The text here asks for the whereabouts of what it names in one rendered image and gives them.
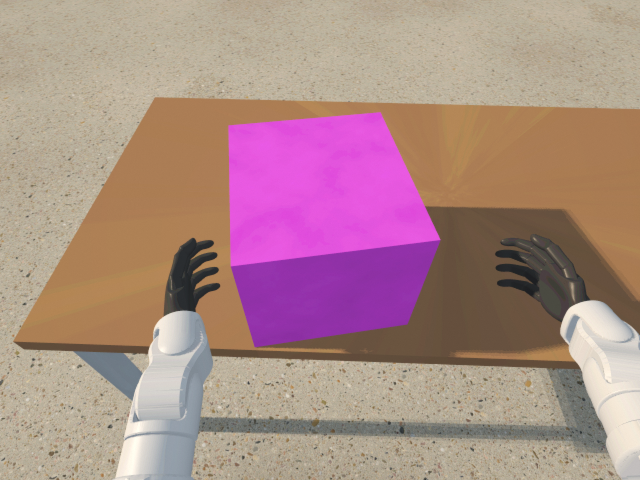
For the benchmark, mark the carton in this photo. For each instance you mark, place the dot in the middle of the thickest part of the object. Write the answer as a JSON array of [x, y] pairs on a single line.
[[328, 233]]

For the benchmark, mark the robot left forearm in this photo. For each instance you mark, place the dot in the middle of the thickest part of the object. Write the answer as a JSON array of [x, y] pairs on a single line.
[[164, 419]]

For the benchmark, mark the table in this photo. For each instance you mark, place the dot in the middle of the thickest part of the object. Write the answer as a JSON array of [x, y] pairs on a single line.
[[483, 172]]

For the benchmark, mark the robot right forearm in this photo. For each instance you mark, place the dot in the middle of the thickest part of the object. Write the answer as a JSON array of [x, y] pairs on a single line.
[[607, 350]]

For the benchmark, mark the robot left hand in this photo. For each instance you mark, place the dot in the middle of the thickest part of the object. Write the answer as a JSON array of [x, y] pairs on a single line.
[[180, 293]]

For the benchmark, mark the robot right hand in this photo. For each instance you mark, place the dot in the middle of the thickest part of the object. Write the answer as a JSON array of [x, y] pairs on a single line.
[[555, 282]]

